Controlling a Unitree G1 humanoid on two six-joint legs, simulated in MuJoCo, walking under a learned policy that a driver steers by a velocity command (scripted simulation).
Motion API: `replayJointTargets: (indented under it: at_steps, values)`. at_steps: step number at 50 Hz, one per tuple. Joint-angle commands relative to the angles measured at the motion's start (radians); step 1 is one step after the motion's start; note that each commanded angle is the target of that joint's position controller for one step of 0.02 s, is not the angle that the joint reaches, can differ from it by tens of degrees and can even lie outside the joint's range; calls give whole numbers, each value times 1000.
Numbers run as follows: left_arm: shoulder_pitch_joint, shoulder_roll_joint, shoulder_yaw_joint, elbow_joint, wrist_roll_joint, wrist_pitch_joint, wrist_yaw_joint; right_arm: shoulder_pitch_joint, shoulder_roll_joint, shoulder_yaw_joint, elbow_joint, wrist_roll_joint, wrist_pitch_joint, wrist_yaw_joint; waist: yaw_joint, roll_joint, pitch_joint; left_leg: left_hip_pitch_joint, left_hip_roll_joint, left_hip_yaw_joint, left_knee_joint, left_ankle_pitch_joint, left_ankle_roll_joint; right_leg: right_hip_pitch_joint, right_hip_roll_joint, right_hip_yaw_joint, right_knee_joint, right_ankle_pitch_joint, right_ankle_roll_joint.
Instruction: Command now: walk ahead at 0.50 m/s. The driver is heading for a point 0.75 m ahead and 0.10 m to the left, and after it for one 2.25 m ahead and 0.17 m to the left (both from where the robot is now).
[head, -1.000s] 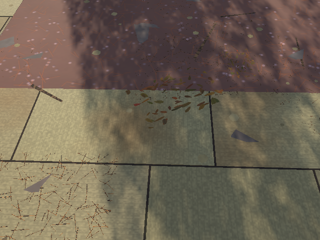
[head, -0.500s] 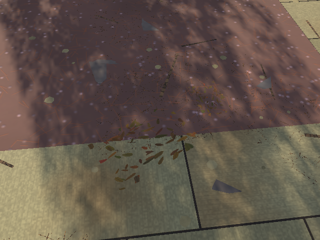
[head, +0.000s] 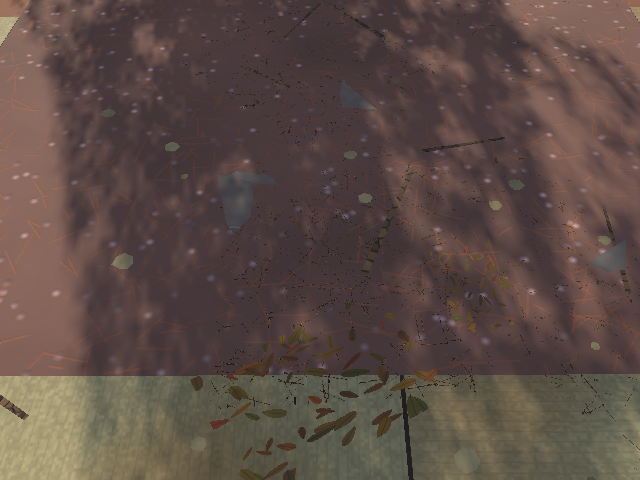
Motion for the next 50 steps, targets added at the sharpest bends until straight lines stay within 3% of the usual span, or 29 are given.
replayJointTargets:
  at_steps: [1,5,7,9,10,11,12,13,14,15,16,17,18,19,22,25,29,34,37,38,39,40,41,42,43,44,45,47,50]
  values:
    - [3,160,29,-44,-9,-10,13,-83,-25,1,-62,3,-11,9,-7,-92,58,32,-27,35,-157,138,-6,-49,-248,121,-112,201,-125]
    - [74,165,33,-7,-16,6,15,-191,-29,9,-102,12,-18,29,25,-95,92,3,-49,41,-261,104,9,78,-295,123,-69,203,-123]
    - [79,174,40,3,-18,16,20,-210,-41,8,-120,14,-25,42,14,-103,94,3,-56,37,-293,39,33,144,-329,132,-26,253,-112]
    - [53,190,47,0,-19,25,23,-154,-72,-3,-113,15,-31,48,-30,-125,56,112,-87,59,-316,-31,60,172,-339,127,47,416,-92]
    - [28,195,48,-7,-19,30,24,-67,-98,-18,-90,12,-33,47,-83,-135,1,247,-122,91,-329,-42,79,162,-318,104,146,583,-75]
    - [15,173,39,-14,-15,34,24,104,-144,-44,-35,10,-32,41,-158,-118,-100,483,-138,99,-328,-20,109,92,-264,65,338,645,-47]
    - [28,140,22,-40,3,34,24,293,-222,-65,4,-4,-30,31,-210,1,-252,802,51,-122,-302,-6,176,-131,-196,17,663,356,-10]
    - [155,1,-16,-36,-2,11,11,343,-269,-72,28,-3,-25,38,-136,268,-374,1111,256,-601,-434,-216,331,-524,-6,56,992,-345,48]
    - [85,105,7,-30,-25,-14,7,325,-174,-45,19,4,-27,39,-171,164,-338,1082,229,-652,-504,-315,291,-634,-50,191,1109,-412,27]
    - [-13,157,21,-64,-47,-28,5,236,-136,-33,3,6,-31,35,-157,121,-200,954,202,-506,-521,-267,247,-695,-100,171,1120,-326,10]
    - [-64,157,22,-76,-44,-31,12,149,-116,-24,-17,-1,-33,35,-123,31,-123,801,170,-392,-546,-155,227,-657,-154,142,1077,-228,10]
    - [-86,149,30,-79,-27,-26,19,102,-93,-17,-23,-12,-35,37,-94,0,-67,670,144,-315,-579,-73,225,-615,-185,133,1025,-171,14]
    - [-62,131,32,-75,-23,-14,21,85,-75,-12,-20,-22,-39,39,-60,29,-58,593,121,-264,-606,-29,221,-546,-212,142,988,-139,15]
    - [-41,108,31,-69,-22,-1,21,86,-62,-9,-13,-20,-40,42,-45,36,-49,556,102,-225,-632,-17,221,-514,-219,141,954,-127,19]
    - [-91,93,33,-87,-16,20,25,132,-99,-16,11,-13,-42,27,-39,22,0,517,88,-146,-687,31,230,-563,-231,121,835,-47,42]
    - [-195,90,35,-123,-6,20,22,182,-116,-19,28,-11,-34,9,-62,7,25,550,76,-97,-708,57,215,-631,-229,114,668,114,64]
    - [-328,69,24,-158,-12,12,8,240,-122,-17,50,-1,-28,1,-102,17,55,571,41,-21,-717,47,180,-589,-187,73,450,274,63]
    - [-454,75,13,-209,-22,3,-19,319,-133,-24,95,6,-7,-3,-136,19,96,726,101,-23,-659,70,177,-620,-162,65,329,213,42]
    - [-409,111,24,-212,-24,-7,-31,296,-153,-34,98,10,7,-9,-87,46,62,786,129,-24,-568,256,150,-518,-130,46,290,106,2]
    - [-330,136,37,-192,-22,-8,-30,270,-160,-36,92,11,11,-9,-38,58,12,779,112,-3,-479,425,135,-390,-96,15,276,94,-16]
    - [-169,179,62,-140,-18,-8,-25,255,-140,-28,86,10,15,-9,36,42,-82,725,60,36,-300,515,109,-169,-70,-2,267,114,-45]
    - [22,252,84,-97,-6,-7,-15,259,-109,-12,62,-5,15,-9,96,-52,-229,516,0,80,2,286,74,150,-230,179,299,134,-109]
    - [95,324,98,-71,-5,-1,-18,382,30,28,56,-9,-8,4,33,-318,-359,108,-194,70,365,-382,6,491,-462,663,189,-45,-275]
    - [86,225,69,-78,-10,-1,-17,332,-55,10,70,17,-32,9,65,-251,-362,-11,-170,-82,506,-545,23,483,-466,765,100,-158,-258]
    - [-6,179,55,-97,-10,-5,-12,238,-117,-7,40,45,-46,11,57,-202,-210,-79,-120,-82,533,-476,44,351,-440,606,85,-127,-205]
    - [-89,149,44,-117,-4,-9,-10,185,-120,-9,30,47,-47,5,25,-120,-134,-45,-63,-57,490,-380,48,201,-406,475,59,-48,-174]
    - [-141,116,35,-119,4,-14,-13,159,-110,-16,28,33,-38,-3,-3,-89,-67,-3,-32,-50,425,-320,45,71,-371,381,21,15,-153]
    - [-179,87,25,-110,22,-24,-16,214,-69,-22,47,26,-3,-10,-60,-118,-28,124,-14,-62,365,-283,35,-71,-335,241,-14,261,-130]
    - [-178,130,34,-93,29,-27,1,214,-38,-24,30,16,28,-17,-97,-110,-1,120,-33,-50,285,-230,6,-131,-330,88,-12,593,-136]
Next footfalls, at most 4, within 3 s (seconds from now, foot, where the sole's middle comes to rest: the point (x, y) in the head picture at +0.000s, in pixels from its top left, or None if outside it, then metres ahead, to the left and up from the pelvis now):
0.22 left None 0.32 0.16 -0.79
0.80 right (397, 425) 0.63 -0.08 -0.79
1.28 left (296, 354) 0.80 0.15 -0.79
1.66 right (401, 359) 0.79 -0.10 -0.79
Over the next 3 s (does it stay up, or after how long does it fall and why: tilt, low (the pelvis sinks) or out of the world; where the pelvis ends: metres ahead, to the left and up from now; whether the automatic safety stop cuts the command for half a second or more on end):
stays up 0.76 0.01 -0.01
